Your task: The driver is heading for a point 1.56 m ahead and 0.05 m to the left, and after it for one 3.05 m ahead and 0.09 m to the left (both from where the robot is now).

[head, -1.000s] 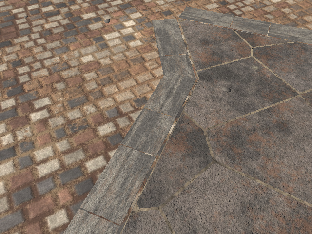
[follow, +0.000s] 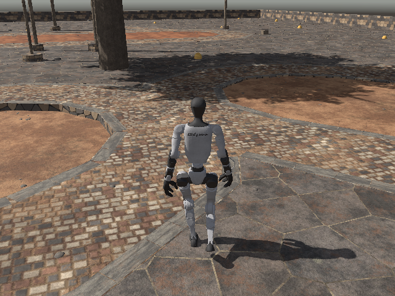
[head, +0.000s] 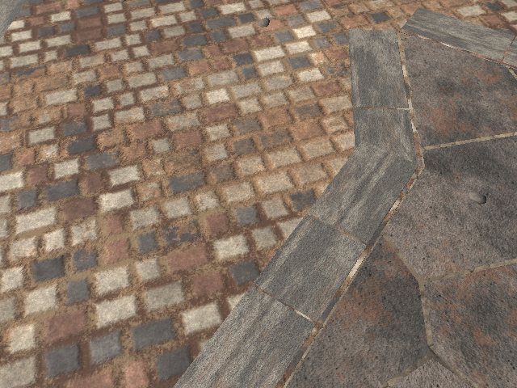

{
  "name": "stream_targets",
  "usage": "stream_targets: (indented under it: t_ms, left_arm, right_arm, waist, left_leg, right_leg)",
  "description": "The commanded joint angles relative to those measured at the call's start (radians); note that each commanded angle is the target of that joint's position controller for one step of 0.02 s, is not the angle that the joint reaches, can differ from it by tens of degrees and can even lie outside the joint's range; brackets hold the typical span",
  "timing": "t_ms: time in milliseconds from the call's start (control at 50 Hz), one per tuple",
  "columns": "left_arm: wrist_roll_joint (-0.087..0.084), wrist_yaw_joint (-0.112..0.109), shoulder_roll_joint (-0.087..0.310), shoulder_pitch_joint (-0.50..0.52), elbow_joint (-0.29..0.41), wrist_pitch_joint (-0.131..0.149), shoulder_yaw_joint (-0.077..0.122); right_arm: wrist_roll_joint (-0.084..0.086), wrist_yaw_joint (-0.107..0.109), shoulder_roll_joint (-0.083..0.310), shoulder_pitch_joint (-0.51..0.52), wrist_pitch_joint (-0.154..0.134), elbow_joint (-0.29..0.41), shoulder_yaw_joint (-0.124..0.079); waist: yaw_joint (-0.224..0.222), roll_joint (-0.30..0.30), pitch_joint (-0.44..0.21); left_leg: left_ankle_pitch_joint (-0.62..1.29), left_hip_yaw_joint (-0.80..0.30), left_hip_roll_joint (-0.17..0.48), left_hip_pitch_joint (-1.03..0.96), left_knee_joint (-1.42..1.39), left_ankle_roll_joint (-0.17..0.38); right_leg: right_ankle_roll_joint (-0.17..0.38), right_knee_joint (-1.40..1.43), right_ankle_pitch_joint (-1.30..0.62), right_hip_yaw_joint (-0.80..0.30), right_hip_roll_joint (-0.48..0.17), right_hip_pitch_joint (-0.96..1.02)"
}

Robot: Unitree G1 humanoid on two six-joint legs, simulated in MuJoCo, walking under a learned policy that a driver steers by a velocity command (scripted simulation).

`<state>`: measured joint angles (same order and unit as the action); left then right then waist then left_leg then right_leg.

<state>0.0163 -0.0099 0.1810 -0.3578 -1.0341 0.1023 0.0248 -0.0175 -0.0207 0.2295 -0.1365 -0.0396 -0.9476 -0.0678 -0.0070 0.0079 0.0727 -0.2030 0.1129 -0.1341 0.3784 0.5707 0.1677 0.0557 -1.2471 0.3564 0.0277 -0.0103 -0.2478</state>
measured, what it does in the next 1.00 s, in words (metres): walks ahead: right foot, then left foot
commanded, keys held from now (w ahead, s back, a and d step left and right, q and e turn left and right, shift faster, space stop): w+q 0.20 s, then w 0.76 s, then w+e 0.04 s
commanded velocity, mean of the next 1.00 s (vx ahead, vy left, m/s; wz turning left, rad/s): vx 0.50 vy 0.00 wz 0.23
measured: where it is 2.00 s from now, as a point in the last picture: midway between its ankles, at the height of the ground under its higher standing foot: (241, 181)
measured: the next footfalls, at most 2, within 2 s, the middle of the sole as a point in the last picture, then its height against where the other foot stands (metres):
right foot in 0.46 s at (308, 387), level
left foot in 0.98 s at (213, 298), level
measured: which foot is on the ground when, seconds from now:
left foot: down 0.00-0.46, up 0.48-0.96, down 0.98-1.00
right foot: up 0.00-0.44, down 0.46-1.00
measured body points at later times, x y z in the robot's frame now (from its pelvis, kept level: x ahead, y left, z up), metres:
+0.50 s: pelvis +0.30 -0.02 +0.00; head +0.34 -0.02 +0.45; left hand +0.46 +0.24 -0.10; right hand +0.29 -0.29 -0.13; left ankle +0.09 +0.03 -0.66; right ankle +0.42 -0.08 -0.72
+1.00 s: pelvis +0.56 +0.06 +0.01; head +0.59 +0.07 +0.45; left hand +0.43 +0.27 -0.14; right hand +0.82 -0.11 -0.09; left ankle +0.65 +0.16 -0.72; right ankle +0.42 -0.08 -0.71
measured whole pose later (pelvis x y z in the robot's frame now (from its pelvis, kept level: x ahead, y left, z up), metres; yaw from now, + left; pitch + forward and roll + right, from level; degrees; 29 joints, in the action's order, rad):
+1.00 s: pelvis +0.56 +0.06 +0.01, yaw +12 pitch +1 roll -1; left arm 0.01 0.00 0.21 -0.47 -1.03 0.08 0.03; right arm -0.04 -0.02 0.20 0.01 -0.07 -0.81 -0.02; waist -0.07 0.00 0.05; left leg -0.09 0.08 0.00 0.44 0.51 0.10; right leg 0.04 -0.42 0.44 0.04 0.04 0.05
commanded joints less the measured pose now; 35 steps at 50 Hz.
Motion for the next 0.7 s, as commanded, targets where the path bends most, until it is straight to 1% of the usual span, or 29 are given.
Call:
stream_targets:
  t_ms: [20,40,60,80,120,160,180,240,300,340,360,380,400,420,440,460,480,500,520,540,560,580,600,640,660,700]
  left_arm:
    - [0.013,0.005,0.132,0.052,0.12,0.018,0.031]
    - [0.026,0.008,0.111,0.032,0.122,-0.003,0.027]
    - [0.031,0.011,0.101,0.031,0.131,-0.021,0.027]
    - [0.034,0.013,0.095,0.044,0.142,-0.036,0.027]
    - [0.036,0.017,0.1,0.128,0.183,-0.051,0.027]
    - [0.032,0.02,0.111,0.24,0.23,-0.057,0.029]
    - [0.029,0.022,0.114,0.285,0.248,-0.058,0.028]
    - [0.025,0.033,0.108,0.372,0.283,-0.057,0.02]
    - [0.02,0.041,0.098,0.466,0.319,-0.051,0.007]
    - [0.014,0.042,0.102,0.507,0.341,-0.044,0.002]
    - [0.012,0.042,0.11,0.503,0.348,-0.039,0.002]
    - [0.01,0.039,0.124,0.459,0.341,-0.034,0.006]
    - [0.009,0.033,0.146,0.385,0.32,-0.029,0.015]
    - [0.006,0.022,0.175,0.267,0.284,-0.023,0.028]
    - [0.009,0.009,0.199,0.112,0.243,-0.013,0.04]
    - [0.033,-0.008,0.267,-0.053,0.222,-0.008,0.057]
    - [0.041,0.001,0.346,-0.085,0.198,-0.019,0.083]
    - [0.011,0.014,0.247,-0.022,0.204,-0.033,0.07]
    - [0.001,0.017,0.185,0.083,0.219,-0.031,0.053]
    - [0.009,0.021,0.147,0.124,0.216,-0.025,0.044]
    - [0.01,0.018,0.133,0.115,0.201,-0.018,0.038]
    - [0.005,0.016,0.119,0.103,0.179,-0.013,0.032]
    - [0.002,0.018,0.115,0.08,0.162,-0.004,0.03]
    - [-0.007,0.021,0.13,0.036,0.135,0.009,0.033]
    - [-0.009,0.021,0.141,0.02,0.126,0.012,0.036]
    - [-0.008,0.021,0.146,-0.015,0.11,0.01,0.037]
  right_arm:
    - [0.008,0.014,0.096,-0.106,-0.01,0.01,-0.022]
    - [0.009,0.019,0.085,-0.101,-0.018,0.01,-0.016]
    - [0.013,0.021,0.092,-0.121,-0.028,0.007,-0.015]
    - [0.016,0.022,0.108,-0.142,-0.036,0.004,-0.018]
    - [0.02,0.023,0.135,-0.181,-0.039,0.004,-0.023]
    - [0.02,0.022,0.134,-0.234,-0.034,0.004,-0.022]
    - [0.019,0.021,0.131,-0.262,-0.031,0.004,-0.022]
    - [0.016,0.026,0.128,-0.33,-0.026,0.0,-0.019]
    - [0.01,0.036,0.11,-0.387,-0.026,-0.011,-0.01]
    - [0.001,0.044,0.116,-0.406,-0.028,-0.017,-0.007]
    - [-0.002,0.048,0.126,-0.399,-0.03,-0.016,-0.008]
    - [-0.003,0.051,0.139,-0.373,-0.033,-0.01,-0.009]
    - [-0.004,0.052,0.156,-0.348,-0.038,-0.005,-0.012]
    - [-0.008,0.048,0.168,-0.336,-0.043,-0.005,-0.014]
    - [-0.004,0.04,0.17,-0.315,-0.048,-0.003,-0.013]
    - [0.003,0.033,0.119,-0.323,-0.054,0.029,0.0]
    - [0.048,0.028,0.028,-0.499,-0.045,0.012,0.014]
    - [0.007,0.037,0.138,-0.43,-0.039,0.001,-0.003]
    - [-0.001,0.031,0.133,-0.312,-0.041,0.03,-0.005]
    - [-0.002,0.026,0.112,-0.259,-0.043,0.047,0.0]
    - [-0.01,0.019,0.104,-0.237,-0.035,0.054,-0.001]
    - [-0.019,0.011,0.09,-0.251,-0.024,0.054,0.002]
    - [-0.021,0.005,0.073,-0.258,-0.016,0.052,0.005]
    - [-0.026,-0.004,0.057,-0.239,-0.005,0.059,0.009]
    - [-0.028,-0.008,0.054,-0.202,-0.002,0.072,0.011]
    - [-0.027,-0.013,0.053,-0.099,0.0,0.106,0.016]
  waist:
    - [0.001,0.07,-0.032]
    - [-0.024,0.051,-0.04]
    - [-0.032,0.032,-0.044]
    - [-0.035,0.02,-0.042]
    - [-0.02,-0.009,-0.021]
    - [0.018,-0.032,-0.002]
    - [0.037,-0.041,-0.003]
    - [0.078,-0.06,-0.023]
    - [0.115,-0.072,-0.013]
    - [0.126,-0.08,-0.005]
    - [0.113,-0.085,-0.005]
    - [0.081,-0.091,-0.015]
    - [0.042,-0.102,-0.045]
    - [-0.007,-0.102,-0.103]
    - [-0.087,-0.078,-0.179]
    - [-0.135,0.014,-0.313]
    - [-0.061,0.274,-0.433]
    - [-0.053,0.075,-0.329]
    - [-0.03,0.018,-0.158]
    - [-0.014,-0.015,-0.093]
    - [0.002,0.008,-0.062]
    - [0.024,0.043,-0.059]
    - [0.034,0.06,-0.064]
    - [0.043,0.066,-0.062]
    - [0.04,0.066,-0.049]
    - [0.022,0.062,-0.017]
  left_leg:
    - [0.149,-0.517,0.345,-0.256,-0.365,0.161]
    - [0.214,-0.453,0.308,-0.204,-0.369,0.144]
    - [0.268,-0.424,0.29,-0.181,-0.368,0.142]
    - [0.302,-0.397,0.272,-0.165,-0.369,0.139]
    - [0.301,-0.375,0.242,-0.151,-0.385,0.121]
    - [0.324,-0.38,0.226,-0.178,-0.39,0.085]
    - [0.352,-0.384,0.221,-0.206,-0.382,0.065]
    - [0.443,-0.375,0.214,-0.312,-0.351,0.023]
    - [0.518,-0.372,0.223,-0.401,-0.338,0.013]
    - [0.581,-0.38,0.248,-0.459,-0.322,0.017]
    - [0.623,-0.382,0.264,-0.478,-0.307,0.015]
    - [0.698,-0.373,0.272,-0.477,-0.277,0.004]
    - [0.831,-0.363,0.273,-0.473,-0.217,-0.011]
    - [0.93,-0.351,0.262,-0.477,-0.098,-0.022]
    - [0.865,-0.317,0.23,-0.406,0.08,-0.035]
    - [0.541,-0.286,0.179,-0.235,0.343,-0.043]
    - [-0.291,-0.191,-0.009,0.092,0.697,-0.093]
    - [-0.276,-0.238,0.053,0.197,0.76,-0.073]
    - [-0.172,-0.237,0.094,0.216,0.724,-0.076]
    - [-0.121,-0.229,0.123,0.2,0.678,-0.077]
    - [-0.108,-0.219,0.146,0.182,0.64,-0.081]
    - [-0.1,-0.207,0.159,0.143,0.606,-0.091]
    - [-0.095,-0.197,0.163,0.125,0.58,-0.098]
    - [-0.078,-0.166,0.177,0.155,0.543,-0.113]
    - [-0.051,-0.151,0.19,0.188,0.517,-0.121]
    - [0.021,-0.121,0.216,0.251,0.437,-0.138]
  right_leg:
    - [-0.014,-0.032,-0.081,-0.088,-0.087,-0.359]
    - [-0.031,0.014,-0.073,-0.087,-0.096,-0.308]
    - [-0.046,0.055,-0.064,-0.078,-0.097,-0.292]
    - [-0.06,0.092,-0.068,-0.064,-0.098,-0.297]
    - [-0.085,0.186,-0.139,-0.039,-0.099,-0.344]
    - [-0.101,0.293,-0.233,-0.023,-0.094,-0.401]
    - [-0.104,0.341,-0.274,-0.02,-0.087,-0.421]
    - [-0.097,0.459,-0.365,-0.011,-0.062,-0.446]
    - [-0.076,0.572,-0.389,0.012,-0.036,-0.443]
    - [-0.053,0.638,-0.372,0.023,-0.016,-0.42]
    - [-0.036,0.672,-0.353,0.018,-0.009,-0.388]
    - [-0.015,0.711,-0.32,0.015,0.004,-0.312]
    - [0.006,0.731,-0.275,0.019,0.031,-0.204]
    - [0.029,0.753,-0.24,0.024,0.059,-0.075]
    - [0.059,0.81,-0.287,0.001,0.028,0.128]
    - [0.107,0.787,-0.198,-0.216,-0.179,0.379]
    - [0.288,0.858,-0.207,-0.696,-0.439,0.63]
    - [0.26,0.943,-0.046,-0.752,-0.388,0.514]
    - [0.227,0.974,-0.054,-0.576,-0.343,0.344]
    - [0.2,1.003,-0.165,-0.467,-0.295,0.242]
    - [0.176,1.019,-0.263,-0.378,-0.253,0.183]
    - [0.155,1.038,-0.311,-0.313,-0.218,0.135]
    - [0.149,1.048,-0.361,-0.28,-0.204,0.123]
    - [0.157,1.07,-0.419,-0.233,-0.193,0.12]
    - [0.161,1.09,-0.418,-0.215,-0.191,0.119]
    - [0.16,1.122,-0.426,-0.18,-0.177,0.122]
